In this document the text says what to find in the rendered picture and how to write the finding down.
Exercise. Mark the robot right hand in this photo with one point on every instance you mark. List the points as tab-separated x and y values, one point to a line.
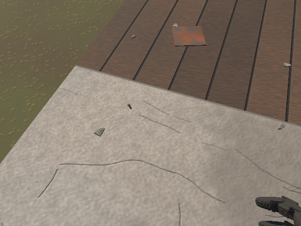
285	206

